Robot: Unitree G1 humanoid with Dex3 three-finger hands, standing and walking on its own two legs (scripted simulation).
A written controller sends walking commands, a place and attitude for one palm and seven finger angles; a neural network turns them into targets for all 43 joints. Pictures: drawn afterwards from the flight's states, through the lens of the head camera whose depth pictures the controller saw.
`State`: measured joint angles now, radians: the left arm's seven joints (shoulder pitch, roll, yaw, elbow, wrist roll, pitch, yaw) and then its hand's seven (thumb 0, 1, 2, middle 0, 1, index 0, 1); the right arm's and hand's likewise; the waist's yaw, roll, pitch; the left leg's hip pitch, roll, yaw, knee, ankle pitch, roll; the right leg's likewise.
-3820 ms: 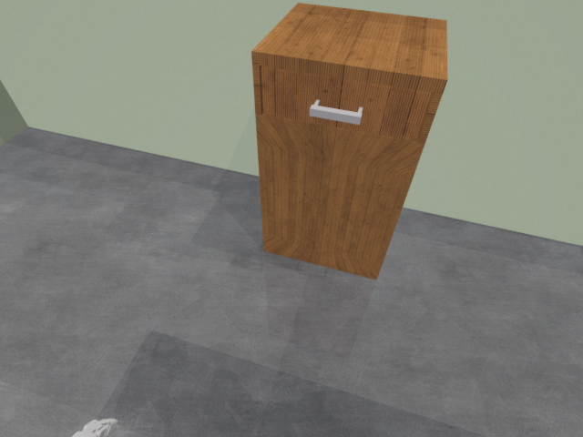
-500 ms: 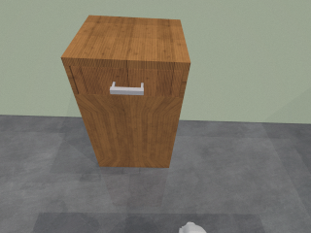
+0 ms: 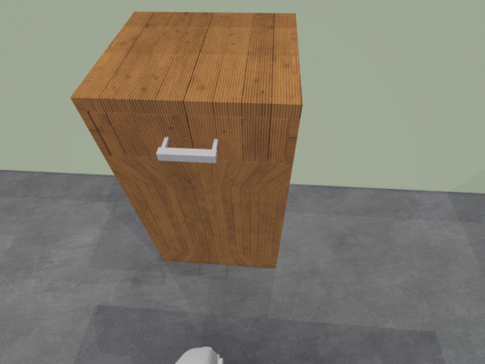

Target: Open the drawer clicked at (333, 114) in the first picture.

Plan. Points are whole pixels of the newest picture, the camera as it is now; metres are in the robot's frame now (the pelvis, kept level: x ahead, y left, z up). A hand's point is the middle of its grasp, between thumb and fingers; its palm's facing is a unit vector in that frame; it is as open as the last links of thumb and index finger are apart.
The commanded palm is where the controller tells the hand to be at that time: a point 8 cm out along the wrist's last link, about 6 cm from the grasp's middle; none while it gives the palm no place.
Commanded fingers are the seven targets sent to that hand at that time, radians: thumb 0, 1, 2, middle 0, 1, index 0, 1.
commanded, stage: come to a stop and stand still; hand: left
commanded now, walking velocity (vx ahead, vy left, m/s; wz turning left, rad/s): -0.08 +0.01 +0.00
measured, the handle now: (189, 148) +0.56 +0.17 -0.02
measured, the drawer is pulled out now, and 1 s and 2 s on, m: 0.00 0.00 0.00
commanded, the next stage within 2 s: look again from close up in 1.08 s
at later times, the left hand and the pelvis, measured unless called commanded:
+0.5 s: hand out of the picture -0.03 +0.24 -0.17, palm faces +0.03 -0.97 -0.22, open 7.4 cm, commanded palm none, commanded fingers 0.00 0.90 0.90 -0.20 -0.30 -0.20 -0.30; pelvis -0.04 +0.06 +0.00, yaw -1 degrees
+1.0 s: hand out of the picture -0.09 +0.19 -0.17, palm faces +0.03 -0.99 -0.15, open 7.3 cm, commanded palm none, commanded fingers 0.00 0.90 0.90 -0.20 -0.30 -0.20 -0.30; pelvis -0.07 +0.04 +0.00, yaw +0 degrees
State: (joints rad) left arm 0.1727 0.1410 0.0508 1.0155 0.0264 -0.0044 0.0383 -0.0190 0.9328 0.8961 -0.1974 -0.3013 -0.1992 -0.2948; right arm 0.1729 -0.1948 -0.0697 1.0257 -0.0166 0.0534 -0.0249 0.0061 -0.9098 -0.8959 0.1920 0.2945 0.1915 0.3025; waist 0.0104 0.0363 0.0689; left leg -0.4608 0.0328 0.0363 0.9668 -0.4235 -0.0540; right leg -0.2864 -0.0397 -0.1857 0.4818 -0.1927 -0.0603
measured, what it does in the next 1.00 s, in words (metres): steps on the spot: left foot, then right foot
